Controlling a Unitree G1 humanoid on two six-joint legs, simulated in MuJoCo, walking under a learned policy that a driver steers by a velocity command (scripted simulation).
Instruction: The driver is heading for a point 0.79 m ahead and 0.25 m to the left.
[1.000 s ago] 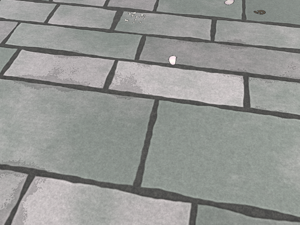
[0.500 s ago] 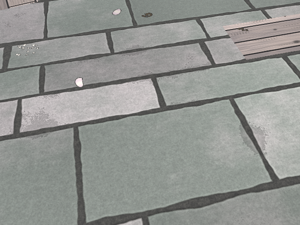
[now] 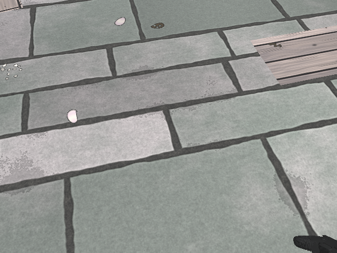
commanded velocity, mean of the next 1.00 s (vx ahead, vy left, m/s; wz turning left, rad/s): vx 0.49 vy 0.00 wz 0.50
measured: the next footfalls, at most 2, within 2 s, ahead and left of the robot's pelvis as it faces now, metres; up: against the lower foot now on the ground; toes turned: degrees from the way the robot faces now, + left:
right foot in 0.46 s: +0.45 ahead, -0.11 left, +0.00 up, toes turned +18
left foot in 0.96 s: +0.60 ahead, +0.25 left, +0.00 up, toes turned +35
